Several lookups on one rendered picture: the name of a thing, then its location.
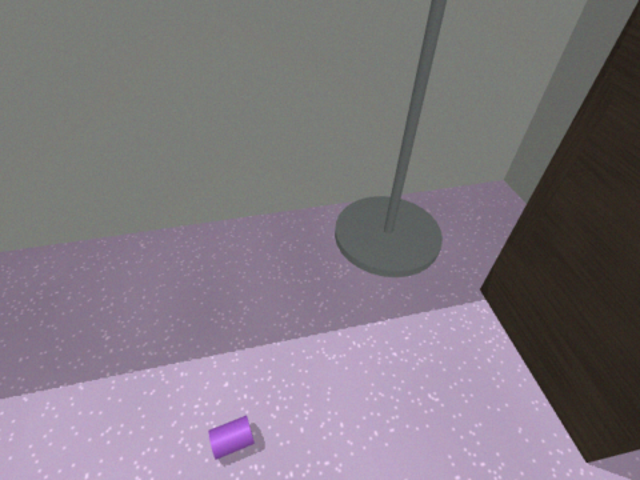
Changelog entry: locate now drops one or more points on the can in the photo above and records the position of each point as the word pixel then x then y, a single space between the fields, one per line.
pixel 230 437

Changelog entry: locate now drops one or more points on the coat stand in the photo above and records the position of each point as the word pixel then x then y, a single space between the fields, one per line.
pixel 389 236

